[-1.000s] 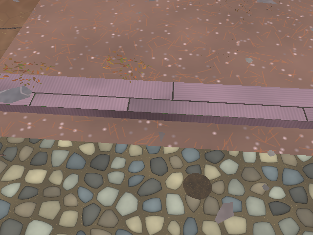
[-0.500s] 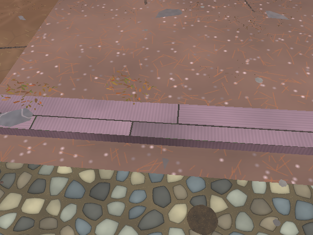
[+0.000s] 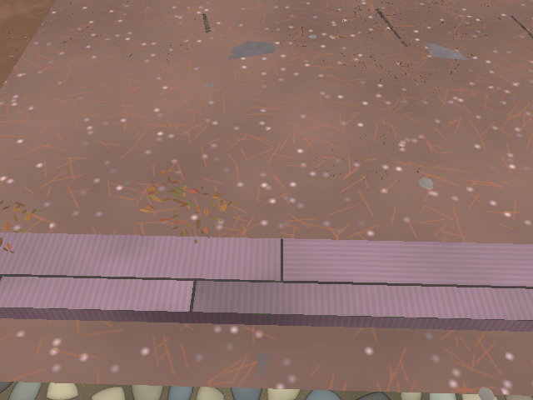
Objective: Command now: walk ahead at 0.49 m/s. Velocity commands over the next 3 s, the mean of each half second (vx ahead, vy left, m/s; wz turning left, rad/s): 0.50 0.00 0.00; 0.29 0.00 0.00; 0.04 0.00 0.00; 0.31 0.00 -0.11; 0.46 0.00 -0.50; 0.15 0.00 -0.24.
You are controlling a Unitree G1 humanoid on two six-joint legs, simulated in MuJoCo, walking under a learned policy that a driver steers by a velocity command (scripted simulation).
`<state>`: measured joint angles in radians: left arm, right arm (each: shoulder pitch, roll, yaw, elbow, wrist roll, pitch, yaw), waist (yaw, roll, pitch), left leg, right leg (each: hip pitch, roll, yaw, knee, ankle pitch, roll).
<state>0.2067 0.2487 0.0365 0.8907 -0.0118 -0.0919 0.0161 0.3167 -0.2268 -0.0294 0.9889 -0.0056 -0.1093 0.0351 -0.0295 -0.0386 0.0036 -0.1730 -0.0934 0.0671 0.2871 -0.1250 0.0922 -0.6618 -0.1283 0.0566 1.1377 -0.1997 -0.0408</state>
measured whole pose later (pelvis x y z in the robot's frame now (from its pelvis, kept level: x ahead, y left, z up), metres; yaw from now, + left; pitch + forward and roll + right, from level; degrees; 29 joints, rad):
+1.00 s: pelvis +0.48 -0.03 -0.01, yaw +0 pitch +1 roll +0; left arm 0.22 0.23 0.04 0.98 0.00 -0.01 0.04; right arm 0.16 -0.20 -0.02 0.97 -0.03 -0.05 0.01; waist 0.00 -0.04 0.03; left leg -0.38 -0.04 0.05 0.44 -0.09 0.07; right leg -0.43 -0.05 0.03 1.01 -0.49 0.05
